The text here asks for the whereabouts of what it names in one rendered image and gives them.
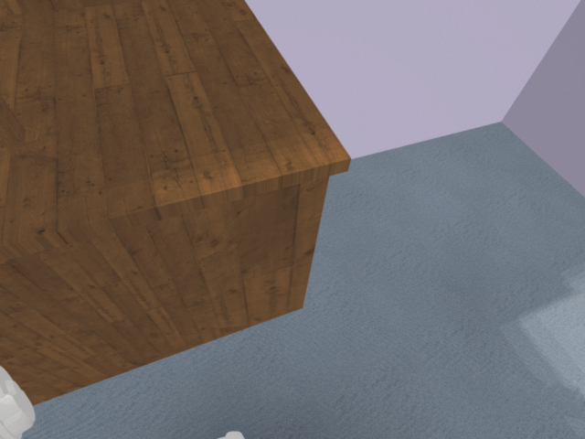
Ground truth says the robot left upper arm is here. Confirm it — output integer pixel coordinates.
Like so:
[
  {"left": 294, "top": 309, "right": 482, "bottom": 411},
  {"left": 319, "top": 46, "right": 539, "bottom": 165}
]
[{"left": 0, "top": 366, "right": 36, "bottom": 439}]

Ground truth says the counter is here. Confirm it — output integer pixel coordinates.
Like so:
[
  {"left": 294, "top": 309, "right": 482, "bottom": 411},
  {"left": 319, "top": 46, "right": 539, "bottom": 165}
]
[{"left": 0, "top": 0, "right": 351, "bottom": 405}]

